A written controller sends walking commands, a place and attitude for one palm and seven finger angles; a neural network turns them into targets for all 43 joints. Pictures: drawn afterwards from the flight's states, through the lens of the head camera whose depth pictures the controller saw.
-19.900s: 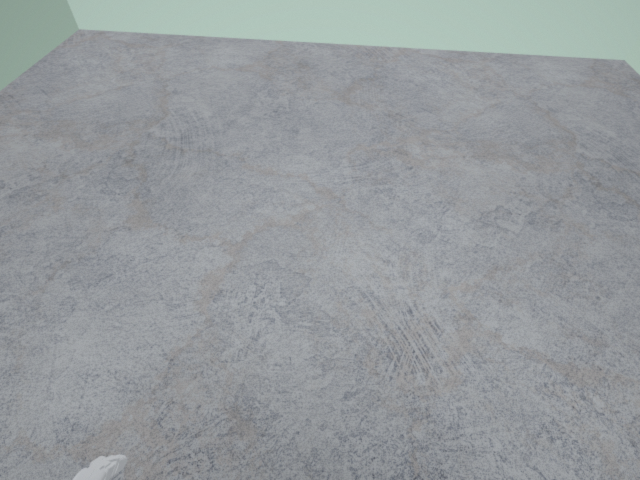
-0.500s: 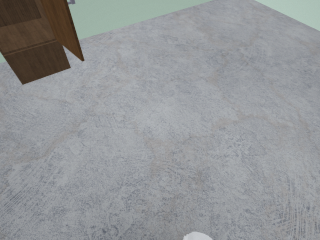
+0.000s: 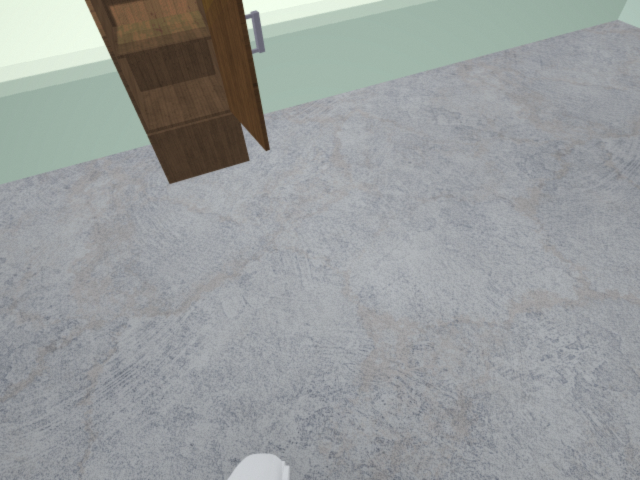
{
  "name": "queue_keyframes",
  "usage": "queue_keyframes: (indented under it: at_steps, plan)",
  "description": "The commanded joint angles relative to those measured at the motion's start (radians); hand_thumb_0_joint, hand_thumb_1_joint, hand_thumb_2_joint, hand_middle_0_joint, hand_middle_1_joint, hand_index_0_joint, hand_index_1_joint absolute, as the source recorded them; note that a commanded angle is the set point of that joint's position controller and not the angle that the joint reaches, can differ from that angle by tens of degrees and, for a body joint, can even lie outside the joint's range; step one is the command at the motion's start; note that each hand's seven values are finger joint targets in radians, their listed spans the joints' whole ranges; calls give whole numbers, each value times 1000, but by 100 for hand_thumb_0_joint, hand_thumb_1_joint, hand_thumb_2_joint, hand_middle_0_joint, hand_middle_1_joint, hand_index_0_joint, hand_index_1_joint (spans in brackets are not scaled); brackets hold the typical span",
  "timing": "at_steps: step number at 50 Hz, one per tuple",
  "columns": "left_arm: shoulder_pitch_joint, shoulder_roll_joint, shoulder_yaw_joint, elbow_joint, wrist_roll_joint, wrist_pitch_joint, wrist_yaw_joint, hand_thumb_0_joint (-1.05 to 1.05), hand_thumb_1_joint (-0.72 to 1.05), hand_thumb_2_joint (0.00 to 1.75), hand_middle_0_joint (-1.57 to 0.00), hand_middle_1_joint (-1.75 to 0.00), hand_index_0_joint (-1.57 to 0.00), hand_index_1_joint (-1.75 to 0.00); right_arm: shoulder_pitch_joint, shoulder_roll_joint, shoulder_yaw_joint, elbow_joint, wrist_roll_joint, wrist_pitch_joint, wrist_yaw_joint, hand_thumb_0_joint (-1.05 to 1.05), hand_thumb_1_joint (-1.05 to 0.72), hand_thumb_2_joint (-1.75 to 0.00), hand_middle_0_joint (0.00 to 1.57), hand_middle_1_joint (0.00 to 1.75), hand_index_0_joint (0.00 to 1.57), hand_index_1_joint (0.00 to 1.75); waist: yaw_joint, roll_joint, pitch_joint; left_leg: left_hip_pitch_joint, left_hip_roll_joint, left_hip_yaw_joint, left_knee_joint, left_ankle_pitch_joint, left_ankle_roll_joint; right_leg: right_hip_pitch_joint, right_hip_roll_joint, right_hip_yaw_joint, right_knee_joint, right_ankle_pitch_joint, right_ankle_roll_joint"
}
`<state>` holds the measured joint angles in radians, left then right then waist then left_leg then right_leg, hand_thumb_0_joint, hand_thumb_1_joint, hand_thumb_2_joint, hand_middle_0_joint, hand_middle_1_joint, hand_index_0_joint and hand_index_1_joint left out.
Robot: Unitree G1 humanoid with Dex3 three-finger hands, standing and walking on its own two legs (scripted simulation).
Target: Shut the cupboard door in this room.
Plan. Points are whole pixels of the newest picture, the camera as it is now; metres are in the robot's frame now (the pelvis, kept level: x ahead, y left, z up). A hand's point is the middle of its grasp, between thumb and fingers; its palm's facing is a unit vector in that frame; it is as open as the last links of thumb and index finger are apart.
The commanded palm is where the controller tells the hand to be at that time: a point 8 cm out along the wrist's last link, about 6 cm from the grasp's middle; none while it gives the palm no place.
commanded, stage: turn or walk to find it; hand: left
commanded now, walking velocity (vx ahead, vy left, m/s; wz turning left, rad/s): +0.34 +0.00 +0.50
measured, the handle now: (252, 34) +1.41 +0.30 -0.04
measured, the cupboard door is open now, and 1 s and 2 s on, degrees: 99 99 99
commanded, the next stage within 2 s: stand and wait in 1.26 s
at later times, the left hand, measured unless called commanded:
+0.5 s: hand out of the picture +0.12 +0.28 -0.19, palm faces +0.26 -0.95 -0.18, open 7.4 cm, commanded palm none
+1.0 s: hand (189, 316) +0.43 +0.29 -0.17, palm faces +0.28 -0.94 -0.22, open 7.3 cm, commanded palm none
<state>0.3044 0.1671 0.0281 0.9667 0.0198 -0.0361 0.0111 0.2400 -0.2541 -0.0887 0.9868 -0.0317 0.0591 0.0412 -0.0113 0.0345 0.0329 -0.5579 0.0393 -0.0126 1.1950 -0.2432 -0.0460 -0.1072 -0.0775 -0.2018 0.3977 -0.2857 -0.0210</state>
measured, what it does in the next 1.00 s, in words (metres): walks ahead, turning left: left foot, then right foot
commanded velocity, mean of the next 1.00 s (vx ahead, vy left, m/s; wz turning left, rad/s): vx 0.37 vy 0.00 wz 0.20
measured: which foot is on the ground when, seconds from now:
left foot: up 0.00-0.30, down 0.32-0.82, up 0.84-1.00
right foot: down 0.00-0.32, up 0.34-0.80, down 0.82-1.00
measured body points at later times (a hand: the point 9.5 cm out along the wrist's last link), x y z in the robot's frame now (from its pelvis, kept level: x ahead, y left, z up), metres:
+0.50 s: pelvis +0.17 +0.10 -0.01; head +0.20 +0.12 +0.44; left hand +0.11 +0.33 -0.17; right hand +0.32 -0.11 -0.15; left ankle +0.15 +0.17 -0.75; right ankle +0.17 -0.06 -0.66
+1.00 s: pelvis +0.41 +0.09 -0.01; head +0.44 +0.09 +0.44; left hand +0.41 +0.34 -0.15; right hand +0.44 -0.14 -0.17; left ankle +0.33 +0.22 -0.65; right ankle +0.46 +0.02 -0.75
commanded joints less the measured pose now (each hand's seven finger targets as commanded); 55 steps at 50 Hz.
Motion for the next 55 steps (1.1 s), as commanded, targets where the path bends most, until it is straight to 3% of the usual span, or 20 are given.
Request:
queue_keyframes:
  at_steps: [1, 10, 12, 14, 15, 16, 17, 20, 23, 29, 35, 37, 39, 40, 41, 42, 44, 47, 50, 55]
  plan:
    - [109, 152, 45, -5, 6, -40, 10, 0, 90, 90, -20, -30, -20, -30, -132, -26, -3, -94, 0, -29, 10, 0, -90, -90, 20, 30, 20, 30, 53, -155, 72, -193, 53, 3, -31, 32, -7, 95, -274, 172, -230, 29, -48]
    - [225, 166, 40, 87, 13, -39, 6, 0, 90, 90, -20, -30, -20, -30, -287, 25, 40, -126, 8, -62, 22, 0, -90, -90, 20, 30, 20, 30, 96, -204, 85, -40, 37, 138, -467, -39, 53, 169, -293, 20, -141, 361, -54]
    - [204, 188, 44, 91, 11, -38, 6, 0, 90, 90, -20, -30, -20, -30, -232, 13, 40, -114, 7, -75, 15, 0, -90, -90, 20, 30, 20, 30, 60, -206, 44, 71, 4, 169, -535, -89, 83, 184, -300, -14, -46, 545, -52]
    - [151, 212, 37, 86, -5, -39, 3, 0, 90, 90, -20, -30, -20, -30, 6, -38, 21, -50, -2, -93, -5, 0, -90, -90, 20, 30, 20, 30, -70, -145, -100, 467, -60, 212, -685, 18, 116, 51, -245, -108, 296, 697, 0]
    - [150, 163, 33, 63, -8, -38, -9, 0, 90, 90, -20, -30, -20, -30, 167, -159, -8, -9, -6, -97, -20, 0, -90, -90, 20, 30, 20, 30, -137, 66, -224, 765, 101, -9, -721, 44, 160, -189, -161, -110, 584, 373, 47]
    - [119, 105, 22, 13, -15, -36, -19, 0, 90, 90, -20, -30, -20, -30, 251, -260, -37, 22, 2, -100, -33, 0, -90, -90, 20, 30, 20, 30, -146, 258, -241, 915, 365, -419, -801, 225, 259, -521, -36, -21, 843, -284, 79]
    - [42, 113, 17, -8, -14, -28, -7, 0, 90, 90, -20, -30, -20, -30, 251, -277, -36, 43, 22, -100, -43, 0, -90, -90, 20, 30, 20, 30, -149, 183, -266, 882, 413, -443, -862, 215, 294, -577, -50, 106, 930, -307, 66]
    - [-14, 99, 26, 31, 1, -24, -19, 0, 90, 90, -20, -30, -20, -30, 66, -112, 2, 7, 15, -121, -51, 0, -90, -90, 20, 30, 20, 30, -46, 11, -22, 515, 307, -223, -903, 232, 234, -533, -129, 162, 880, -119, 62]
    - [71, 52, 25, 63, 11, 7, -22, 0, 90, 90, -20, -30, -20, -30, 22, -49, 21, 9, 18, -140, -49, 0, -90, -90, 20, 30, 20, 30, 24, 72, 8, 372, 204, -67, -965, 254, 200, -428, -111, 140, 785, -3, 81]
    - [-106, 75, 34, -17, 8, 19, -33, 0, 90, 90, -20, -30, -20, -30, 81, -48, 7, 27, 20, -150, -54, 0, -90, -90, 20, 30, 20, 30, 16, 62, 66, 463, 195, -52, -1007, 312, 230, -559, -110, 142, 603, 121, 105]
    - [-290, 75, 27, -89, 1, 3, -41, 0, 90, 90, -20, -30, -20, -30, 162, -62, 4, 67, 8, -146, -61, 0, -90, -90, 20, 30, 20, 30, -32, 74, 89, 542, 209, -53, -940, 456, 212, -469, -57, 111, 300, 123, 60]
    - [-242, 85, 31, -82, -1, -2, -42, 0, 90, 90, -20, -30, -20, -30, 148, -83, 0, 74, 6, -141, -63, 0, -90, -90, 20, 30, 20, 30, -1, 75, 63, 540, 212, -42, -872, 551, 200, -351, -25, 90, 244, 86, 34]
    - [-19, 126, 45, -15, 5, -19, -38, 0, 90, 90, -20, -30, -20, -30, 143, -93, 1, 82, 12, -137, -63, 0, -90, -90, 20, 30, 20, 30, 102, 6, -51, 498, 154, -7, -594, 672, 156, -47, 30, 56, 125, 144, 12]
    - [147, 204, 64, 36, 15, -34, -28, 0, 90, 90, -20, -30, -20, -30, 162, -66, 5, 80, 20, -139, -53, 0, -90, -90, 20, 30, 20, 30, 164, -142, -151, 310, 78, 34, -318, 456, 119, 227, -93, 185, 94, 169, -24]
    - [263, 304, 87, 76, 12, -33, -16, 0, 90, 90, -20, -30, -20, -30, 192, 5, 20, 51, 30, -142, -50, 0, -90, -90, 20, 30, 20, 30, 165, -378, -238, 41, -85, 69, -5, -245, 80, 395, -381, 614, 0, 290, -124]
    - [198, 316, 89, 66, -7, -34, -15, 0, 90, 90, -20, -30, -20, -30, 166, -21, 19, 48, 33, -129, -51, 0, -90, -90, 20, 30, 20, 30, 143, -307, -227, 11, -44, -45, 154, -305, 96, 283, -434, 715, -112, 78, -171]
    - [7, 212, 63, 18, -7, -31, -9, 0, 90, 90, -20, -30, -20, -30, 57, -4, 14, 33, 18, -117, -39, 0, -90, -90, 20, 30, 20, 30, 85, -98, -14, -68, 47, -55, 197, -119, 94, 18, -357, 569, -174, -190, -135]
    - [-59, 124, 43, 20, 0, -45, -2, 0, 90, 90, -20, -30, -20, -30, 126, 42, 23, 66, 3, -89, -30, 0, -90, -90, 20, 30, 20, 30, 6, -120, -9, 19, 86, -20, 70, -19, 59, -126, -261, 301, -193, -26, -79]
    - [-21, 106, 40, 58, 6, -52, -1, 0, 90, 90, -20, -30, -20, -30, 120, 59, 21, 63, 3, -77, -25, 0, -90, -90, 20, 30, 20, 30, -9, -162, 15, 11, 98, 23, -54, 5, 34, -143, -228, 208, -208, 75, -83]
    - [58, 127, 38, 106, 4, -60, -3, 0, 90, 90, -20, -30, -20, -30, -38, 78, 30, 10, 8, -91, -6, 0, -90, -90, 20, 30, 20, 30, 30, -133, 50, 9, 99, 93, -377, 54, 22, -56, -221, 141, -208, 153, -103]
